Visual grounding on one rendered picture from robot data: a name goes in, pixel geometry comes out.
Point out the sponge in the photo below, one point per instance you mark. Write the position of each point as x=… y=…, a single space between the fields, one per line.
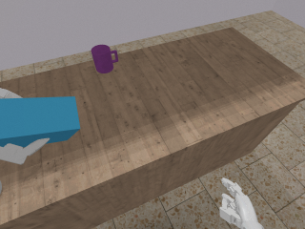
x=24 y=120

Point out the table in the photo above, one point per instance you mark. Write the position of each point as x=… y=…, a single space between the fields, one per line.
x=164 y=116

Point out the right robot hand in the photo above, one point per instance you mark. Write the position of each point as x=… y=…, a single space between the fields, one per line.
x=239 y=209

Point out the left robot hand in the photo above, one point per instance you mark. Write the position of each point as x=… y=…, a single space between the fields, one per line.
x=14 y=153

